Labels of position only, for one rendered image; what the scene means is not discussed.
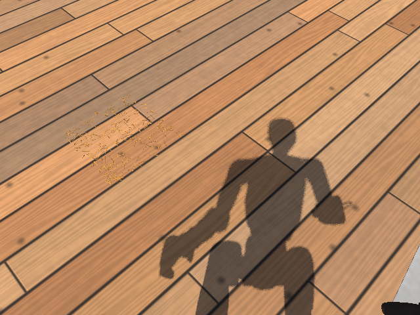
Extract right robot hand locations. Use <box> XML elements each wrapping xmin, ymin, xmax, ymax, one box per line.
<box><xmin>381</xmin><ymin>302</ymin><xmax>420</xmax><ymax>315</ymax></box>

